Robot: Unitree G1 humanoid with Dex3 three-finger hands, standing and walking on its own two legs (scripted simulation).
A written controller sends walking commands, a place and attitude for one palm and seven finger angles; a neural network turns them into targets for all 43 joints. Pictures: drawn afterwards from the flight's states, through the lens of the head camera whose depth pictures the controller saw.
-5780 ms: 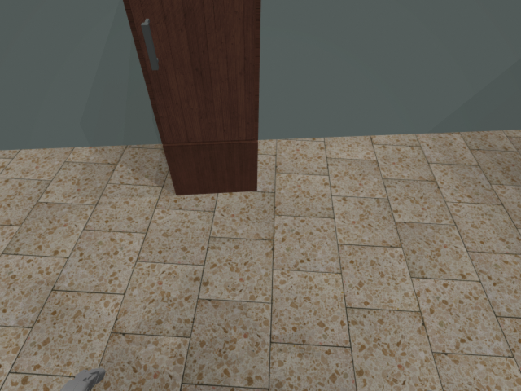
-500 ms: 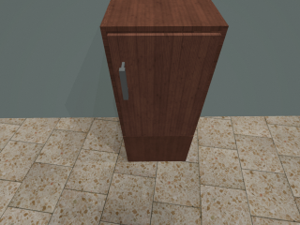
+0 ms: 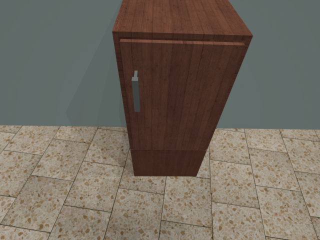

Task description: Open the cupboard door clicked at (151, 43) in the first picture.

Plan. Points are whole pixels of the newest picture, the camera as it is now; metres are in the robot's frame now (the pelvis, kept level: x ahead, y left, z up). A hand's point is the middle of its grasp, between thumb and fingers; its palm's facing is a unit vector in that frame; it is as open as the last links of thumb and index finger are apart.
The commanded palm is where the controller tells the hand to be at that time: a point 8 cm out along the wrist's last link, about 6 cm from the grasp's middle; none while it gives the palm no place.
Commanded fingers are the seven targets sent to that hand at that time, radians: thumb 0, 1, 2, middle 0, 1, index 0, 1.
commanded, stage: shuffle to correct the standing spot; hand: left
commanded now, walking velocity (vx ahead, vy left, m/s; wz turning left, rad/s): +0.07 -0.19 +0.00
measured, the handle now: (136, 91) +0.58 +0.12 +0.02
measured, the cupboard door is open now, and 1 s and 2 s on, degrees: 0 0 0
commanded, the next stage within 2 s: come to a stop and stand still in 0.40 s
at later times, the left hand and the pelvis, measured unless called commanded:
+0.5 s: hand out of the picture -0.02 +0.10 -0.18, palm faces +0.11 -0.98 -0.16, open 7.4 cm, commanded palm none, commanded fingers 0.00 0.90 0.90 -0.20 -0.30 -0.20 -0.30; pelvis +0.02 -0.06 +0.00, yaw +4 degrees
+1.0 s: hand out of the picture +0.05 +0.09 -0.17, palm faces +0.11 -0.96 -0.24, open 7.4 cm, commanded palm none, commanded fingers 0.00 0.90 0.90 -0.20 -0.30 -0.20 -0.30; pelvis +0.05 -0.10 +0.00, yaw +5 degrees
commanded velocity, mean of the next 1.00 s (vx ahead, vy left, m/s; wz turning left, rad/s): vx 0.01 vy -0.07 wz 0.07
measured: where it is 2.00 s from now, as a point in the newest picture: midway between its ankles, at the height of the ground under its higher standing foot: outside the picture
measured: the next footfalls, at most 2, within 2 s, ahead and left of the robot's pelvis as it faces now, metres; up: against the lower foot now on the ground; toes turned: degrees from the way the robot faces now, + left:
left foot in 0.60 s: +0.08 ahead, +0.03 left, +0.00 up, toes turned +8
right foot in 0.82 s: +0.09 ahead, -0.20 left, +0.00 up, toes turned +2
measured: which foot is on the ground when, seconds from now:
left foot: down 0.00-0.30, up 0.32-0.58, down 0.60-1.00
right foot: down 0.00-0.62, up 0.64-0.80, down 0.82-1.00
